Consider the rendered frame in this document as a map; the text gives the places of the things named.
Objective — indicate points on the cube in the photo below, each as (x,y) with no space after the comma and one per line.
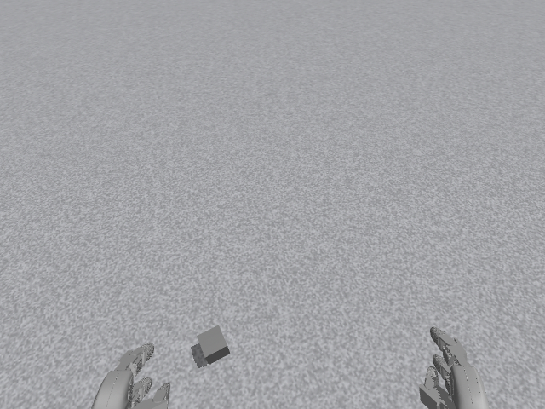
(213,344)

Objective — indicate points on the left robot hand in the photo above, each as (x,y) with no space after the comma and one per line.
(117,390)

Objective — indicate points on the right robot hand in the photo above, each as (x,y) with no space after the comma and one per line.
(462,380)

